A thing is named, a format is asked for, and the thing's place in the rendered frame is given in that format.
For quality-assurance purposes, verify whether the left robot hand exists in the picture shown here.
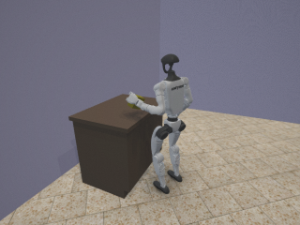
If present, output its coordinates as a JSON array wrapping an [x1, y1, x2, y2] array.
[[126, 91, 138, 105]]

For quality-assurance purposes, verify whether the robot left shin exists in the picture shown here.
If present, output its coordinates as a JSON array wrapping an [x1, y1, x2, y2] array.
[[152, 156, 166, 188]]

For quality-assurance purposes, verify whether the left robot upper arm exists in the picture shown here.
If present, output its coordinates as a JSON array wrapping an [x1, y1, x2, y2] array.
[[153, 81, 166, 116]]

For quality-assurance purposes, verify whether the table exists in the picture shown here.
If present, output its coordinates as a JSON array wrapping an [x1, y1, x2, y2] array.
[[68, 94, 163, 199]]

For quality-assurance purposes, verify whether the left robot forearm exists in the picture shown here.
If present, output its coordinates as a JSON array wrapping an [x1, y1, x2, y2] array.
[[135, 99, 162, 114]]

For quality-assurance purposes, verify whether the sponge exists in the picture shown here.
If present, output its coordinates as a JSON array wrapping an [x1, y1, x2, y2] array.
[[127, 95, 145, 110]]

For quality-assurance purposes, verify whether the right robot upper arm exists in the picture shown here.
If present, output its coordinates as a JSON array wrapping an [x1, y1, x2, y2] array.
[[180, 77, 193, 105]]

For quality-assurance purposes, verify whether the robot right foot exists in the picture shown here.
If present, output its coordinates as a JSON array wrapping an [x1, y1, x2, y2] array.
[[167, 170, 183, 182]]

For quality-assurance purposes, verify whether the right robot forearm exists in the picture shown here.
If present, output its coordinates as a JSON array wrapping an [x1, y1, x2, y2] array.
[[178, 103, 191, 114]]

